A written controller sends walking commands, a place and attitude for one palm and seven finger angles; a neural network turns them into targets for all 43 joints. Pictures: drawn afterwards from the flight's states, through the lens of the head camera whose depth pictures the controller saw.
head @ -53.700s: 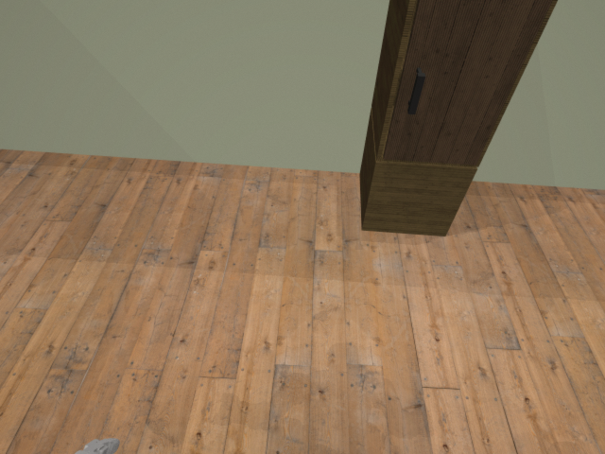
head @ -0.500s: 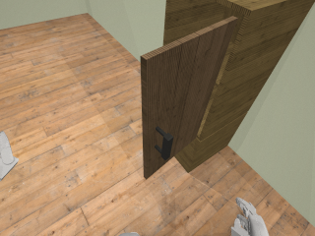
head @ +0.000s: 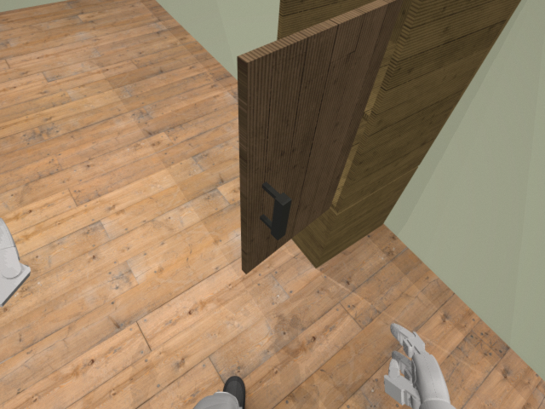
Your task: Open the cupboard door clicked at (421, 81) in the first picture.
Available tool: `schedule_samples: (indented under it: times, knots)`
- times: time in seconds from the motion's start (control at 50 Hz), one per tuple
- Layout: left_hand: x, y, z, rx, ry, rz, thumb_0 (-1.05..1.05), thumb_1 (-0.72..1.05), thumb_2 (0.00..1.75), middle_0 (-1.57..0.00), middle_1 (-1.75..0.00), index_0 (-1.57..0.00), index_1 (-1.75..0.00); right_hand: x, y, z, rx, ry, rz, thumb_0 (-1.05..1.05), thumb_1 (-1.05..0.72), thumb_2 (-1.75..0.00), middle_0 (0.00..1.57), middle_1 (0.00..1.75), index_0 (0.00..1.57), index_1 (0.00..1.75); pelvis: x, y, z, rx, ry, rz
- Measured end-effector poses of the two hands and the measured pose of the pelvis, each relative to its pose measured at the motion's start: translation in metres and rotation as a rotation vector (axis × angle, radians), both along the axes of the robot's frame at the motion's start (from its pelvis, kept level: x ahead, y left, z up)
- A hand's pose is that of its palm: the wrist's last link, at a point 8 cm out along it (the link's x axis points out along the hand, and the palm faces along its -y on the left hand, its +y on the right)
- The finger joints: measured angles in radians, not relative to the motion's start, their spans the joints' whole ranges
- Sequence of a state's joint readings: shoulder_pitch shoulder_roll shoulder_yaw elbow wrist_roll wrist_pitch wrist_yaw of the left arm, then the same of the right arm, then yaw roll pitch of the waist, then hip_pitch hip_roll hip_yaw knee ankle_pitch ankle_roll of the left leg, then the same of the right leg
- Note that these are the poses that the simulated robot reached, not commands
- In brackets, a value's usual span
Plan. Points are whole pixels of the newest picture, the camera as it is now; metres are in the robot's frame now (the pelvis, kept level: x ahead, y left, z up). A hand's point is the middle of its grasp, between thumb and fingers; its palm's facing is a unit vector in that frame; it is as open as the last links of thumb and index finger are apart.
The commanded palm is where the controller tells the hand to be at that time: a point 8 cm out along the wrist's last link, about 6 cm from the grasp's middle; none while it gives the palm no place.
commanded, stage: step back with the hand held close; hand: left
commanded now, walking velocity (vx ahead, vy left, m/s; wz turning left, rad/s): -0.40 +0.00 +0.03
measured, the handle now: (273, 211) +0.47 +0.05 -0.06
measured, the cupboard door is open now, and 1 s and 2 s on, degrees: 98 98 98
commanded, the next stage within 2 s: stop stepping back and stand still in 0.24 s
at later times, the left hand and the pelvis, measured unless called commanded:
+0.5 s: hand out of the picture +0.06 +0.21 +0.17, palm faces +0.36 -0.79 -0.49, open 7.4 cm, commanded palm +0.00 +0.26 +0.18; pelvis -0.14 -0.04 +0.00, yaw +0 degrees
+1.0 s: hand out of the picture +0.01 +0.24 +0.17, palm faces +0.48 -0.75 -0.46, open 7.4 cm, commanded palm -0.05 +0.27 +0.18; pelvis -0.18 -0.03 +0.00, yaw +2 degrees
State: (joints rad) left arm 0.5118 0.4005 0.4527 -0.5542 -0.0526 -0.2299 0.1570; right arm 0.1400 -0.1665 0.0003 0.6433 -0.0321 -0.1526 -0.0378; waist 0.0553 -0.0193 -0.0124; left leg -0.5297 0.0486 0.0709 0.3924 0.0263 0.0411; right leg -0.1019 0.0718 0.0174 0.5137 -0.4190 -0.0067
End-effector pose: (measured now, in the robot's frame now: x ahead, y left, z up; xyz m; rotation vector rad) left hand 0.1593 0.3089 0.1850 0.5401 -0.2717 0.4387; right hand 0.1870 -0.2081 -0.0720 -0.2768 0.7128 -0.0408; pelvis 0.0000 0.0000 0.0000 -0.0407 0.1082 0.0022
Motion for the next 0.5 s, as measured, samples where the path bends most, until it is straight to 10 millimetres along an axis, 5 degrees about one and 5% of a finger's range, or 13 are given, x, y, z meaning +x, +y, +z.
schedule_samples:
  times: [0.14,0.22,0.3,0.5]
  knots:
    - [-0.012,-0.049,0.008,0.099,0.011,-0.221,0.02,0.89,0.89,-0.21,-0.3,-0.21,-0.3,-0.039,-0.026,-0.003,0.036,-0.008,-0.075,0.01,-0.9,-0.89,0.21,0.3,0.21,0.3,-0.046,-0.021,-0.005,-0.006,-0.041,-0.019]
    - [-0.032,-0.044,0.016,0.138,0.04,-0.234,0.01,0.89,0.89,-0.21,-0.3,-0.22,-0.3,-0.068,-0.046,0.014,-0.02,-0.018,-0.132,0.01,-0.9,-0.89,0.21,0.3,0.21,0.3,-0.049,-0.022,-0.001,-0.003,-0.057,-0.044]
    - [-0.048,-0.038,0.013,0.071,0.033,-0.199,0.01,0.89,0.89,-0.21,-0.3,-0.22,-0.3,-0.096,-0.064,0.024,-0.059,-0.042,-0.152,0.01,-0.9,-0.89,0.21,0.3,0.21,0.3,-0.072,-0.023,0.004,0.003,-0.086,-0.048]
    - [-0.142,-0.056,0.0,0.04,0.067,-0.097,0.02,0.89,0.89,-0.21,-0.3,-0.21,-0.3,-0.169,-0.081,0.011,-0.066,-0.001,-0.134,0.01,-0.9,-0.9,0.21,0.3,0.21,0.3,-0.136,-0.041,-0.001,0.047,-0.095,0.0]
